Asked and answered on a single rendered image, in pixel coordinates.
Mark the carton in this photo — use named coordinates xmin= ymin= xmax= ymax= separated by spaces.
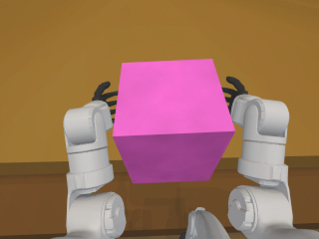
xmin=113 ymin=59 xmax=235 ymax=184

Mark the right robot forearm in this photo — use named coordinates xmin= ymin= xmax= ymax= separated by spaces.
xmin=230 ymin=94 xmax=293 ymax=219

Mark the robot right upper arm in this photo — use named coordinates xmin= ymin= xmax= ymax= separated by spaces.
xmin=227 ymin=185 xmax=319 ymax=239

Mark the robot right hand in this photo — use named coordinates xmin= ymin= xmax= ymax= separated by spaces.
xmin=221 ymin=76 xmax=248 ymax=115

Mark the robot left upper arm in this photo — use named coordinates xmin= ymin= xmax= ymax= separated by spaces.
xmin=51 ymin=191 xmax=127 ymax=239

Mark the robot left hand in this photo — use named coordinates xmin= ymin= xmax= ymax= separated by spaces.
xmin=92 ymin=81 xmax=119 ymax=123

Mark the robot right thigh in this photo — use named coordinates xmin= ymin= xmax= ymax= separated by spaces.
xmin=187 ymin=210 xmax=230 ymax=239

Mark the robot right shin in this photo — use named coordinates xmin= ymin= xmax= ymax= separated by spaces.
xmin=185 ymin=207 xmax=205 ymax=239

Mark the left robot forearm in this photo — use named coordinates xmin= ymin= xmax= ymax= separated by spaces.
xmin=63 ymin=101 xmax=114 ymax=231

